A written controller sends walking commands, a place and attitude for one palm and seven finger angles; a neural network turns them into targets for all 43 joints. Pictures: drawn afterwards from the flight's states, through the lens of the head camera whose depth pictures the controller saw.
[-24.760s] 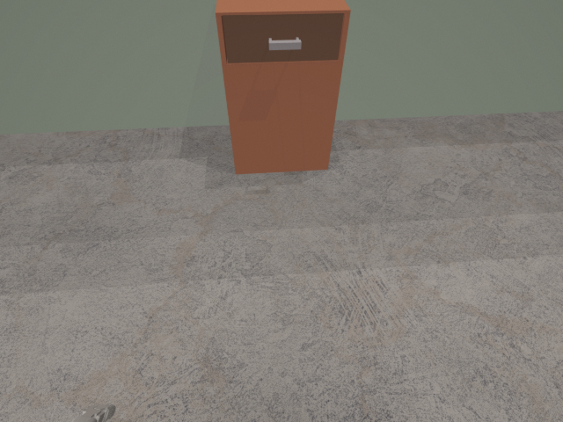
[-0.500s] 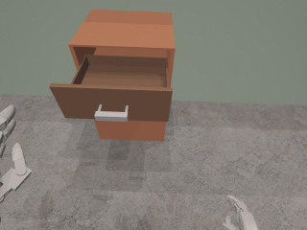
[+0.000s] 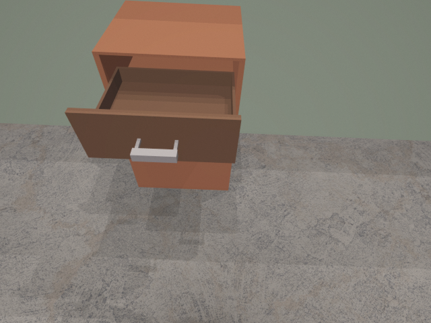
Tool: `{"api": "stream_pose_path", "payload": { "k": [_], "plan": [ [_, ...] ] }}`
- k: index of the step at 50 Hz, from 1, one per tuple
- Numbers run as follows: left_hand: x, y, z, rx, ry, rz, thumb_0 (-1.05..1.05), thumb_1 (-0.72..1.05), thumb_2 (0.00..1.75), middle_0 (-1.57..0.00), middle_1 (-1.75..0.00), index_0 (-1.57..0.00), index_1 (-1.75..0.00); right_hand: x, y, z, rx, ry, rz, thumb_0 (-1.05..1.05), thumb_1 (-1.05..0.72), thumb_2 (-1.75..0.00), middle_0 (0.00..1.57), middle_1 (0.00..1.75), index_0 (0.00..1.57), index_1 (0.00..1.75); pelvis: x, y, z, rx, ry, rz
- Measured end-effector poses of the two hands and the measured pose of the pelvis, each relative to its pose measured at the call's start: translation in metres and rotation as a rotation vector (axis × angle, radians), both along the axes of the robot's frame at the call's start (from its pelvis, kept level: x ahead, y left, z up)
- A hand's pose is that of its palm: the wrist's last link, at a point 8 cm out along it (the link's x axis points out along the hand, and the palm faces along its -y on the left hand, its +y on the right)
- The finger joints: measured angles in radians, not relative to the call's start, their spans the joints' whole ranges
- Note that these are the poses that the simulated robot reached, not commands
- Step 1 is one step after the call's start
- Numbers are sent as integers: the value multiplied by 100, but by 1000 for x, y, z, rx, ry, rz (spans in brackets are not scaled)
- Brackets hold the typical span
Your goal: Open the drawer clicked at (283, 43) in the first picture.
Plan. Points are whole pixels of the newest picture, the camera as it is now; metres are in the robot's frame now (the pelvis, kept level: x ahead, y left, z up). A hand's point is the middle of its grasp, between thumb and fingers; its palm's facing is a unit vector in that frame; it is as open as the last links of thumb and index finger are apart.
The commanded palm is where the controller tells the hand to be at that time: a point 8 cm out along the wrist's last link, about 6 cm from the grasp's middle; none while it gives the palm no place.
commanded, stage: let the arm hang, fingers relaxed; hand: left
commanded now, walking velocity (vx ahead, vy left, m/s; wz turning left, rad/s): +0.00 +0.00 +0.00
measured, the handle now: (156, 149) +0.55 +0.19 -0.07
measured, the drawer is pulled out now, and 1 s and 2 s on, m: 0.30 0.30 0.30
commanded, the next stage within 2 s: look to check the result in 0.80 s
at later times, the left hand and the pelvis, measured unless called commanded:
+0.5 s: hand out of the picture -0.01 +0.16 -0.17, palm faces +0.04 -0.98 -0.19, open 7.3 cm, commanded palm none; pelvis +0.00 -0.01 +0.01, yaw +0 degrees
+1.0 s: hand out of the picture +0.00 +0.15 -0.17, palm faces +0.05 -0.98 -0.19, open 7.3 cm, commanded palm none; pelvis +0.01 -0.01 +0.01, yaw +0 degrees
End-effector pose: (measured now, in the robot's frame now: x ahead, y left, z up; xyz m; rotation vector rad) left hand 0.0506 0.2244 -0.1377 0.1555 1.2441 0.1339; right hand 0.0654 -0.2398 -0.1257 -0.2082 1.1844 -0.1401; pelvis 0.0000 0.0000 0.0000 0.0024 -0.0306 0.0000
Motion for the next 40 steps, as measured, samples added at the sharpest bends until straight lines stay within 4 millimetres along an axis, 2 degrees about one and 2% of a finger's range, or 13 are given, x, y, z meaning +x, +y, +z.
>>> {"api": "stream_pose_path", "payload": {
  "k": [4,7,10,13,16,19,28,34,40],
  "plan": [
    [-52,1,-5,-4,149,45,-1,100,90,-20,-30,-20,-30,-51,0,-4,1,182,-27,1,-91,-90,20,30,20,30,0,-6,4,-7,1,6],
    [-83,2,-2,2,239,68,-1,98,90,-20,-30,-20,-30,-83,4,-7,16,280,-50,1,-91,-90,20,30,20,30,0,-7,5,-10,2,9],
    [-104,2,2,13,303,83,0,96,90,-20,-30,-20,-30,-105,11,-9,39,343,-74,1,-91,-90,20,30,20,30,1,-8,6,-10,2,7],
    [-113,1,5,21,335,89,0,94,90,-20,-30,-20,-30,-120,20,-12,66,378,-93,1,-91,-90,20,30,20,30,0,-8,6,-8,3,4],
    [-112,-2,6,21,334,89,0,93,90,-20,-30,-20,-30,-127,29,-14,91,390,-105,1,-91,-90,20,30,20,30,0,-8,6,-7,3,1],
    [-102,-7,4,15,305,83,0,92,90,-19,-30,-20,-30,-128,37,-16,113,383,-113,1,-91,-90,20,30,20,30,0,-9,6,-5,1,-2],
    [-55,-22,-3,-14,171,48,1,92,90,-20,-30,-20,-30,-109,48,-20,139,303,-125,0,-91,-90,20,30,20,30,0,-9,6,-2,-4,-9],
    [-46,-17,-3,-5,145,50,1,94,90,-20,-30,-20,-30,-97,45,-20,129,264,-127,0,-91,-90,20,30,20,30,2,-10,6,-3,-3,-9],
    [-47,-16,-1,-4,148,60,1,92,90,-19,-30,-20,-30,-93,39,-19,114,263,-119,0,-91,-90,20,30,20,30,4,-10,6,-2,-3,-6]
  ]
}}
